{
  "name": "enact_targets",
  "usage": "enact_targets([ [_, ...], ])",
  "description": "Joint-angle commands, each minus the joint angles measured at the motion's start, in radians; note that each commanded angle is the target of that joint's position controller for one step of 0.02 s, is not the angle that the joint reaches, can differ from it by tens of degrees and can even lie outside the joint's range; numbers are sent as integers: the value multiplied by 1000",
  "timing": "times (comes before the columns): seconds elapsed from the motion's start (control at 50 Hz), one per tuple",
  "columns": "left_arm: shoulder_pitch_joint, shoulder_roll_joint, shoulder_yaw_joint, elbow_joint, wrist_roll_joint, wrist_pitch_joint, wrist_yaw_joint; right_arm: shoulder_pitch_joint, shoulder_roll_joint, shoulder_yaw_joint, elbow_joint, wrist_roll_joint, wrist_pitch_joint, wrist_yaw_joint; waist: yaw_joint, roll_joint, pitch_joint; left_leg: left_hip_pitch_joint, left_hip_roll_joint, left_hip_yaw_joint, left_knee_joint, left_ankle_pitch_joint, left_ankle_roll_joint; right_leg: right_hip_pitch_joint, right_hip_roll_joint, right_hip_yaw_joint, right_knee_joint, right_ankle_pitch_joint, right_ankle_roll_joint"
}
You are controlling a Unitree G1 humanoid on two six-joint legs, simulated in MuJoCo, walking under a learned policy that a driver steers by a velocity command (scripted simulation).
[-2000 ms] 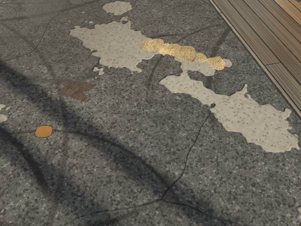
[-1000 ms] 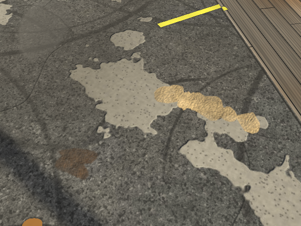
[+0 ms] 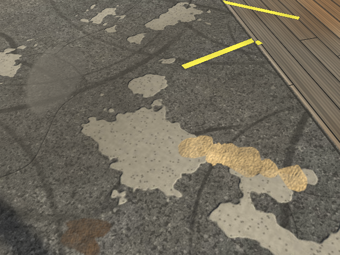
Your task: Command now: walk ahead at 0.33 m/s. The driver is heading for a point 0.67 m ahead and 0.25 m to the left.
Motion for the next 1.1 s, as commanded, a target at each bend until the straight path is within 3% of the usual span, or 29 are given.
enact_targets([
  [0.02,58,95,33,2,-4,-31,-9,-83,-160,-29,-67,2,-19,11,95,69,100,-249,157,-152,-107,167,140,205,46,-45,-140,111,-4],
  [0.04,188,158,57,33,-1,-31,-4,-112,-137,-21,-85,2,-23,12,152,-38,43,-351,77,-49,132,330,89,361,-47,126,-219,75,-50],
  [0.06,329,261,79,56,-1,-34,-6,-113,-67,-2,-129,-7,-38,9,179,-315,-50,-570,-61,54,506,144,8,544,-276,564,-383,-18,-195],
  [0.08,317,188,46,58,14,-48,-14,-147,-82,-8,-147,4,-52,9,159,-255,-68,-667,-67,-86,723,-135,16,537,-372,764,-467,-31,-246],
  [0.1,233,146,26,36,16,-62,-15,-150,-96,-15,-152,31,-63,17,112,-179,9,-733,-10,-132,808,-90,48,475,-372,666,-456,-35,-223],
  [0.12,170,113,14,12,18,-69,-16,-142,-96,-17,-141,39,-67,23,84,-128,38,-728,37,-131,797,7,73,419,-332,534,-465,-20,-180],
  [0.14,134,96,5,1,20,-72,-17,-148,-94,-24,-136,35,-66,23,66,-97,76,-726,68,-126,741,89,83,369,-302,430,-484,42,-147],
  [0.18,134,66,-9,4,32,-68,-11,-137,-88,-36,-126,24,-48,29,47,-125,78,-644,91,-115,654,179,79,305,-233,251,-504,190,-91],
  [0.24,190,102,-7,19,46,-65,10,-182,-50,-34,-144,17,-25,37,53,-91,88,-678,82,-109,580,264,47,294,-230,147,-534,329,-101],
  [0.3,176,122,-6,4,50,-61,25,-274,-32,-26,-193,10,-24,41,59,-80,115,-700,73,-98,406,377,29,271,-228,61,-565,379,-98],
  [0.42,254,133,1,10,29,-46,35,-448,-13,-5,-287,4,-24,78,97,-65,157,-672,53,13,194,444,65,356,-257,-80,-543,501,-82],
  [0.48,230,170,13,-11,24,-27,39,-434,-48,-20,-321,5,-22,99,46,-108,101,-569,-7,80,165,330,116,439,-282,-131,-394,914,-57],
  [0.52,198,197,22,-37,29,-9,48,-257,-117,-58,-294,8,-14,104,-61,-150,-24,-334,-84,121,175,260,161,429,-277,-153,-125,1188,-35],
  [0.54,181,198,20,-54,27,-6,50,-94,-174,-92,-254,11,-9,94,-146,-127,-108,-85,-109,89,120,288,199,308,-240,-162,105,1111,-5],
  [0.56,203,151,3,-83,48,-19,44,32,-257,-118,-230,12,5,67,-157,54,-205,197,73,-219,89,217,262,39,-164,-164,451,593,35],
  [0.58,264,26,-32,-130,32,-59,21,-16,-289,-112,-264,5,-4,67,-48,228,-332,436,307,-844,-128,-20,463,-329,64,7,783,-172,77],
  [0.6,126,126,-9,-162,-3,-105,6,-10,-210,-88,-258,-5,-15,70,-106,105,-295,399,292,-841,-224,-37,406,-433,12,176,830,-146,41],
  [0.62,63,153,-1,-193,-29,-123,3,-54,-169,-77,-261,-12,-30,67,-85,70,-168,281,260,-680,-226,31,361,-476,-35,161,785,-61,12],
  [0.64,60,144,0,-185,-17,-126,12,-134,-140,-67,-278,-11,-43,73,-26,-54,-79,106,211,-549,-236,167,330,-423,-83,158,684,14,11],
  [0.66,78,155,13,-176,4,-116,21,-194,-114,-59,-295,-15,-50,72,14,-62,-54,-13,171,-455,-243,260,305,-347,-117,159,593,52,20],
  [0.7,107,147,21,-184,22,-84,23,-222,-112,-54,-310,-18,-51,65,55,-33,-30,-143,131,-386,-273,341,299,-258,-141,159,504,76,48],
  [0.76,15,121,18,-232,47,-60,33,-160,-155,-63,-303,-10,-52,40,40,-18,11,-229,101,-312,-298,406,302,-284,-128,125,329,187,105],
  [0.88,-204,87,2,-314,32,-74,19,-54,-171,-67,-286,-2,-34,19,-48,40,29,-238,42,-278,-262,318,218,-216,-38,105,-86,504,117],
  [0.98,-246,137,10,-355,21,-96,-8,-6,-163,-67,-275,2,-16,9,-48,63,7,-66,101,-407,-116,344,204,-199,-12,143,-198,397,86],
  [1.02,-154,166,21,-336,24,-107,-9,-25,-162,-68,-286,-5,-7,3,6,103,-17,-34,95,-423,-21,488,181,-94,1,118,-235,335,50],
  [1.04,-46,197,35,-311,43,-114,-5,-37,-133,-57,-298,-9,-5,4,59,95,-96,-49,34,-377,123,610,143,74,-23,116,-256,406,8],
  [1.06,101,257,47,-300,69,-116,1,-42,-92,-39,-329,-26,-7,4,114,6,-257,-173,-29,-303,391,487,94,350,-188,255,-181,599,-63],
  [1.08,167,309,61,-269,77,-98,-2,141,-29,-21,-333,-3,-16,6,41,-340,-391,-529,-190,-199,721,-160,15,687,-425,670,-202,722,-263],
  [1.1,162,215,41,-282,41,-88,-11,174,-134,-34,-303,4,-17,4,53,-270,-390,-615,-126,-252,864,-238,-1,671,-448,764,-232,638,-267],
])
